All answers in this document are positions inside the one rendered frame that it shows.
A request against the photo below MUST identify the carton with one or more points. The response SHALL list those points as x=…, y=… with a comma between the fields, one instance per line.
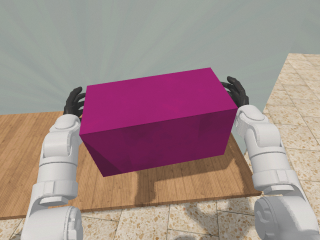
x=148, y=122

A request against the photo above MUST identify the right robot upper arm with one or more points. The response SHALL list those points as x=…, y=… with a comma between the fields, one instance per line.
x=284, y=218

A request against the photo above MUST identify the table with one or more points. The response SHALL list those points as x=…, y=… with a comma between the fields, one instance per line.
x=226, y=176

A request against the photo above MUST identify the robot left hand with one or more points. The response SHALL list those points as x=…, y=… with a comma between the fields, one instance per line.
x=72, y=103

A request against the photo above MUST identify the robot left forearm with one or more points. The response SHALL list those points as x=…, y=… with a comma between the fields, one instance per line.
x=56, y=181

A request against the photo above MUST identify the robot right forearm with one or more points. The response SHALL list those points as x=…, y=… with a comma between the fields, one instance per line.
x=272, y=173

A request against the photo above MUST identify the robot right hand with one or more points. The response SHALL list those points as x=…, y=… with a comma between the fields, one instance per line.
x=237, y=93

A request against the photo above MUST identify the left robot upper arm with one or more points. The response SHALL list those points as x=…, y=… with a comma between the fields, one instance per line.
x=59, y=223

